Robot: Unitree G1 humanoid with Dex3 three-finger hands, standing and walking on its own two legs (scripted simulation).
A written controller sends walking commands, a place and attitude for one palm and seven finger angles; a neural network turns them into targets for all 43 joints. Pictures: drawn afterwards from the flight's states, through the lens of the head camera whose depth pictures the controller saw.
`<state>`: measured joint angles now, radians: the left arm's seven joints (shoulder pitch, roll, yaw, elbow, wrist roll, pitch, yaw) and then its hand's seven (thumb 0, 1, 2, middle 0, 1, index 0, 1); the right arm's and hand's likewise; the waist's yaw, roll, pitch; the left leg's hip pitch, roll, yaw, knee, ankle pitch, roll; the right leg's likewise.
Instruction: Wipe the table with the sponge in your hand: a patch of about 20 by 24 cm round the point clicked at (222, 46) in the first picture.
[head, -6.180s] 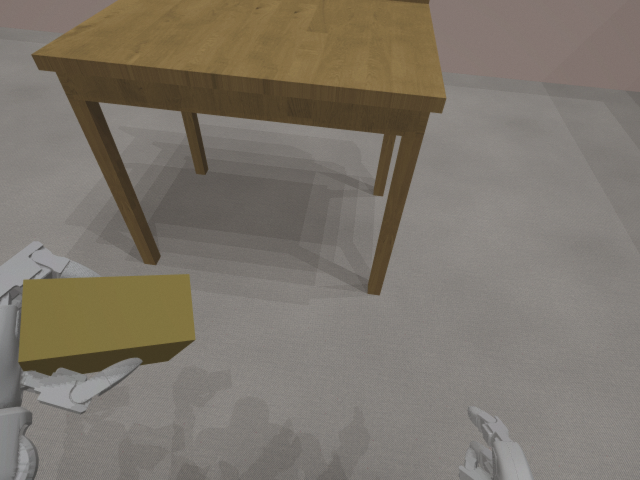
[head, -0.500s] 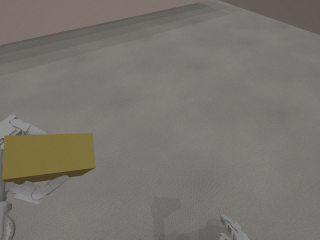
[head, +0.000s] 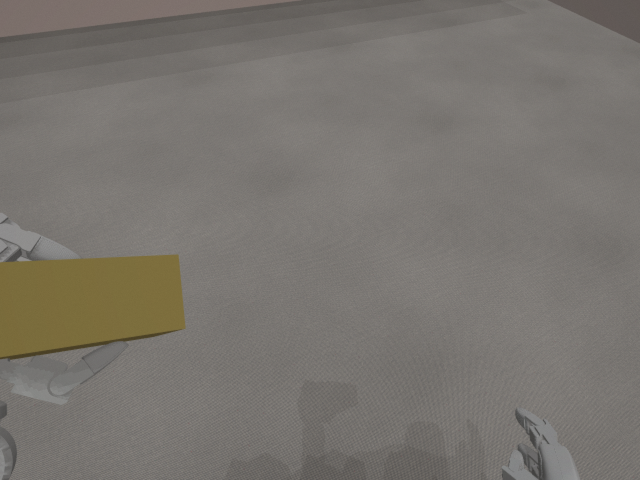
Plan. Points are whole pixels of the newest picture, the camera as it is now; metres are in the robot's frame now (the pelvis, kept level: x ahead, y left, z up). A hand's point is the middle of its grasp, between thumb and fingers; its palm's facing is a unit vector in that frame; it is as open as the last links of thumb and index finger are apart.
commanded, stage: walk to a spot facing it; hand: left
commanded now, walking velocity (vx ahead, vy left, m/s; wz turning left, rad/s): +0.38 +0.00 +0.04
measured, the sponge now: (115, 305) +0.23 +0.21 +0.17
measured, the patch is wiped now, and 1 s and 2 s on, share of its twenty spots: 0.00 0.00 0.00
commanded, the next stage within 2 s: turn to face it in 0.52 s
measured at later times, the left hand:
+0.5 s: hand (161, 218) +0.32 +0.20 +0.18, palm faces +0.42 -0.76 -0.49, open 10.2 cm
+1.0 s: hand (132, 184) +0.34 +0.22 +0.21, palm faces +0.56 -0.66 -0.50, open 10.2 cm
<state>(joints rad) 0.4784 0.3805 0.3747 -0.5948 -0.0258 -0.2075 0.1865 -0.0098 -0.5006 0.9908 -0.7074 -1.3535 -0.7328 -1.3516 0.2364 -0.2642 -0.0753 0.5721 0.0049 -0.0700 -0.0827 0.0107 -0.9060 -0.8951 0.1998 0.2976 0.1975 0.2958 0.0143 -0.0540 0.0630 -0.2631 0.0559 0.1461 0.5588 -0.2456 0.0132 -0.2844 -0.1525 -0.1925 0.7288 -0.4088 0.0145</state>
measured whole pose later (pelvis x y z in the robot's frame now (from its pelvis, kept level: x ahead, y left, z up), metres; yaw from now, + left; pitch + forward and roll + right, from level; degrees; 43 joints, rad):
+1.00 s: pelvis +0.20 -0.05 +0.00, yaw +17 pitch +0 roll -2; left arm 0.54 0.44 0.42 -0.71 -0.06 -0.20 0.14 -0.01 -0.50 0.99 -0.71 -1.35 -0.74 -1.35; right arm 0.18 -0.10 0.02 0.56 0.01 -0.10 0.00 0.01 -0.90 -0.89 0.21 0.30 0.20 0.30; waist 0.00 0.03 0.12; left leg -0.39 0.07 -0.01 0.56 -0.18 -0.02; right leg -0.42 -0.07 -0.09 0.85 -0.43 0.09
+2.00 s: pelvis +0.11 -0.24 +0.01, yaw +54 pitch -3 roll +1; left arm 0.46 0.36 0.34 -0.49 -0.05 -0.13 0.12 -0.01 -0.50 0.99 -0.71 -1.36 -0.74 -1.35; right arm 0.18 -0.19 0.00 0.64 0.02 -0.07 -0.03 0.01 -0.90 -0.89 0.21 0.30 0.21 0.30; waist 0.02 0.06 0.10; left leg -0.53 -0.02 -0.06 1.04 -0.39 -0.06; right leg -0.22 -0.04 -0.14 0.56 -0.29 -0.04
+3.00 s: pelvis +0.08 -0.43 +0.01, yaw +89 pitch +0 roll +4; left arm 0.50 0.41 0.39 -0.59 -0.04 -0.19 0.17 -0.01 -0.50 0.99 -0.71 -1.36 -0.74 -1.35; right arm 0.20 -0.28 -0.07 0.59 -0.01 -0.07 -0.08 0.01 -0.91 -0.89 0.20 0.30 0.20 0.30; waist -0.01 -0.04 0.06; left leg -0.27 0.05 0.09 0.74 -0.49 -0.04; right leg -0.32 -0.14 -0.28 0.48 -0.16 -0.08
